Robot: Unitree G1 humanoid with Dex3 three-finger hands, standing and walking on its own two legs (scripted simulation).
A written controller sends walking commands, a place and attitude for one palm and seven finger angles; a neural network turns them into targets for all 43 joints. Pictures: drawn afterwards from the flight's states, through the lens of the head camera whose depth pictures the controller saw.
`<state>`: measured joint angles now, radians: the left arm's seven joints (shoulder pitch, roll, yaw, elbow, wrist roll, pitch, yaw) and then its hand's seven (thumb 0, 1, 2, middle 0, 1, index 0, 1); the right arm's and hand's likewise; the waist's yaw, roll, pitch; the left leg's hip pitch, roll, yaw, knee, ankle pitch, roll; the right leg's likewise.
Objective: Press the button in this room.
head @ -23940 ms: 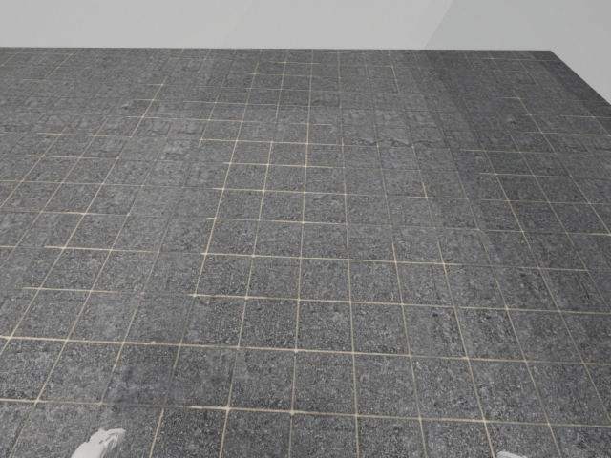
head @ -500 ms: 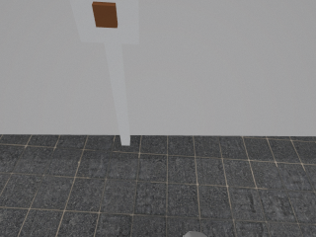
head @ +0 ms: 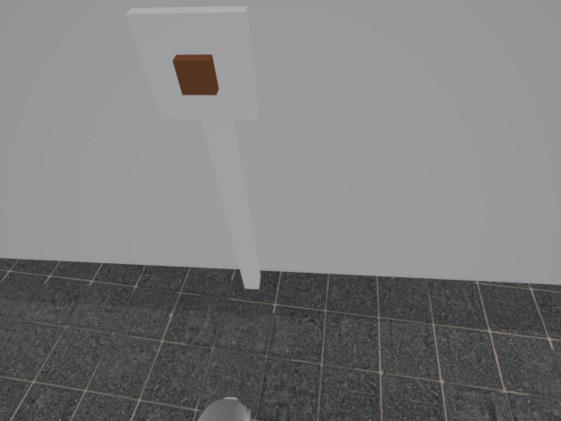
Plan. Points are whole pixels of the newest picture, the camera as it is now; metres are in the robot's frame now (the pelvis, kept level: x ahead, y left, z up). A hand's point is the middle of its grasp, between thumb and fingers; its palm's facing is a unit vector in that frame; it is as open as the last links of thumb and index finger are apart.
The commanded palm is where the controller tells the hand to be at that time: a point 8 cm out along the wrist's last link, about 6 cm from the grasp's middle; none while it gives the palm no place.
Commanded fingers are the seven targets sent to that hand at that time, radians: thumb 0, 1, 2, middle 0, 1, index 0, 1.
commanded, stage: take the last steps up to it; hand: left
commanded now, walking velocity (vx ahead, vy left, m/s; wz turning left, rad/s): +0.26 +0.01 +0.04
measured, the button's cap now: (197, 74) +0.68 +0.21 +0.16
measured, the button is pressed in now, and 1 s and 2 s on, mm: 0 0 0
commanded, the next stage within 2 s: come to a stop and stand still in 0.28 s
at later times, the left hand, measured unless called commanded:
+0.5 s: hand (159, 401) +0.18 +0.24 -0.19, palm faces +0.05 -0.98 -0.19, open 7.3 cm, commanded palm none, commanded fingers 0.00 0.90 0.90 -0.20 -0.30 -0.20 -0.30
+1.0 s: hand (179, 391) +0.20 +0.21 -0.18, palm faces +0.05 -0.97 -0.25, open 7.3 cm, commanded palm none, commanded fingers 0.00 0.90 0.90 -0.20 -0.30 -0.20 -0.30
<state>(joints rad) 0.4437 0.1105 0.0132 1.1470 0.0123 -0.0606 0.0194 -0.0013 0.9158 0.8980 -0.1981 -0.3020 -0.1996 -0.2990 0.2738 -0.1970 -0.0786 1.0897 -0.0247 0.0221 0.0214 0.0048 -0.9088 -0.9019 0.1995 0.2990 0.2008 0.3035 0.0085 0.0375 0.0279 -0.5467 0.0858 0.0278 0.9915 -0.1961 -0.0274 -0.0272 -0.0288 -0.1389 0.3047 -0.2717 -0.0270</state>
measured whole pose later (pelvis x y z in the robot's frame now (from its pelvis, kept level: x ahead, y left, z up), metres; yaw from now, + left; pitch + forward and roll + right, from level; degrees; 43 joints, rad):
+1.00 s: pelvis +0.13 +0.02 -0.01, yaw +1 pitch -1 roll +2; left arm 0.16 0.16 0.04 0.99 0.03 0.02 0.03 0.00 0.91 0.90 -0.20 -0.30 -0.20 -0.30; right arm 0.21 -0.20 -0.07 1.06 -0.01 0.07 0.00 0.00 -0.91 -0.90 0.20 0.30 0.20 0.30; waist 0.01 0.00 0.10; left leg -0.31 0.03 0.01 0.91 -0.47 -0.04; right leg -0.36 -0.07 -0.12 0.48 -0.11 -0.04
